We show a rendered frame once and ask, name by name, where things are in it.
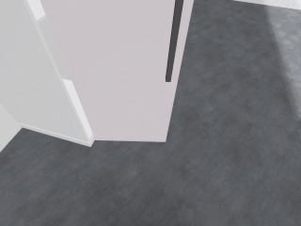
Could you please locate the fridge door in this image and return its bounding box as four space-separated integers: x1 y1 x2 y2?
40 0 194 142

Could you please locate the handle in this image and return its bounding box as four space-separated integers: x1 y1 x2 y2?
166 0 184 82

